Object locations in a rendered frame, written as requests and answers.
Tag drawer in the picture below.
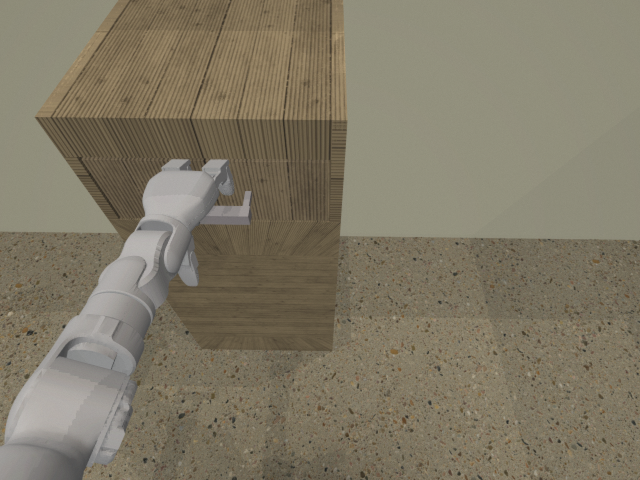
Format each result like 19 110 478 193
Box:
82 157 328 220

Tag cabinet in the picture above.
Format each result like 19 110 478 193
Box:
35 0 348 351

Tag left robot hand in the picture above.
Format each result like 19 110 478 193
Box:
142 159 234 286

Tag handle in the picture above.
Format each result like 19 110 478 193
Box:
200 191 252 225

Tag robot left forearm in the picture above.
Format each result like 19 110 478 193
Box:
4 214 191 444

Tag left robot upper arm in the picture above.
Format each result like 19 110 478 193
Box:
0 356 138 480

